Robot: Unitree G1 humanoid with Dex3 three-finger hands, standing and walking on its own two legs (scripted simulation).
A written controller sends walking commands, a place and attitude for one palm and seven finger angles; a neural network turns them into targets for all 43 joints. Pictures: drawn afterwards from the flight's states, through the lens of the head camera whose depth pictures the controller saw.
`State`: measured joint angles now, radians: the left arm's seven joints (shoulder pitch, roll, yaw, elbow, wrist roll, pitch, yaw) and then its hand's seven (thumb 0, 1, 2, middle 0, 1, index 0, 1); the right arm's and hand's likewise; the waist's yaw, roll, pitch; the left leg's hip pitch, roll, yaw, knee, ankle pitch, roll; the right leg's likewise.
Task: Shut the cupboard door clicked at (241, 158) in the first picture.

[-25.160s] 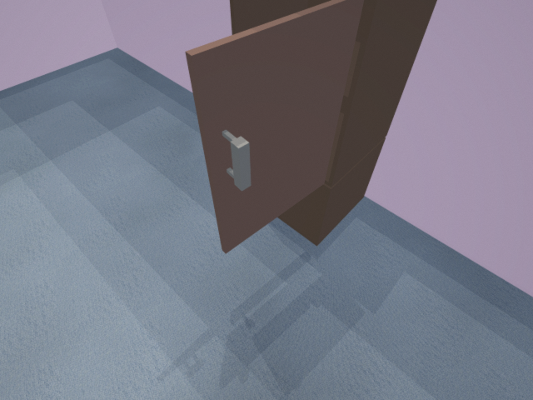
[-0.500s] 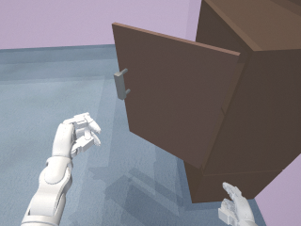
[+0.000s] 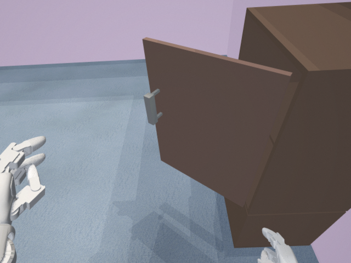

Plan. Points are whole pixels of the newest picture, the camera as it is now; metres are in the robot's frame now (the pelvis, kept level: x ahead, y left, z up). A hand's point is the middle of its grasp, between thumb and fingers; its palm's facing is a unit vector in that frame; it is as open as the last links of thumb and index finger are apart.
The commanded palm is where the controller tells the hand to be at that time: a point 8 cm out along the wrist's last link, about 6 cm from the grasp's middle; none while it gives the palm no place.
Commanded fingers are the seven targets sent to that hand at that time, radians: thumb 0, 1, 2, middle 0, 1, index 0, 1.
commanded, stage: draw the hand back to the body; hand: left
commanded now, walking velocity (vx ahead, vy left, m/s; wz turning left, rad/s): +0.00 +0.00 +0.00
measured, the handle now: (154, 106) +0.62 +0.16 +0.02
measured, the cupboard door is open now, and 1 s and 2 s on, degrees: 53 53 53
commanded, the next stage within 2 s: step back with the hand held close in 0.36 s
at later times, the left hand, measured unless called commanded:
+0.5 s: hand (46, 192) +0.18 +0.25 +0.16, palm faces +0.44 -0.80 -0.41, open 7.4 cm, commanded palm +0.13 +0.28 +0.17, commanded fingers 0.00 0.90 0.90 -0.20 -0.30 -0.20 -0.30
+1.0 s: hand (20, 209) +0.15 +0.28 +0.15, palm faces +0.39 -0.79 -0.48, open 7.4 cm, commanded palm +0.09 +0.31 +0.17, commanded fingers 0.00 0.90 0.90 -0.20 -0.30 -0.20 -0.30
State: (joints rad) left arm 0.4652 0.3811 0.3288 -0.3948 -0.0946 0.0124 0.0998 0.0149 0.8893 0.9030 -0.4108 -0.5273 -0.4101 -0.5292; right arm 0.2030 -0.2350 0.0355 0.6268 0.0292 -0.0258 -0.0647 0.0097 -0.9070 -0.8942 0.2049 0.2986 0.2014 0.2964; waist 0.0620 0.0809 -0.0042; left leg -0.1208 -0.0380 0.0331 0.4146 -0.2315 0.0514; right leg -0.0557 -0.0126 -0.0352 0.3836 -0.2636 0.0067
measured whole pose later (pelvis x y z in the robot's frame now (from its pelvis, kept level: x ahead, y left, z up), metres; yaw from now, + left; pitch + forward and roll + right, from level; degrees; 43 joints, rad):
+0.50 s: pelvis -0.01 -0.02 +0.00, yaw +0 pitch -4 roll +0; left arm 0.47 0.36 0.34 -0.39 -0.09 -0.02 0.10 0.01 0.89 0.90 -0.21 -0.30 -0.21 -0.31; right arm 0.19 -0.23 0.03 0.63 0.02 -0.08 -0.08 0.01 -0.91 -0.89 0.20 0.30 0.20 0.30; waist 0.06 0.08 0.00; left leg -0.12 -0.02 0.03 0.41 -0.22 0.03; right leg -0.06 0.01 -0.04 0.39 -0.26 -0.01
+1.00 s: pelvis -0.05 +0.01 -0.01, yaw +0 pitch +1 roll -2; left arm 0.56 0.45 0.40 -0.46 -0.08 -0.14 0.13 0.01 0.89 0.90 -0.21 -0.30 -0.21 -0.30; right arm 0.18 -0.24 0.00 0.55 0.03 0.04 -0.10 0.01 -0.91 -0.89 0.20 0.30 0.20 0.30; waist 0.01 0.03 -0.04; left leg -0.35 -0.03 0.04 0.54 -0.21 0.07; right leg -0.29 -0.01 -0.03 0.50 -0.24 0.02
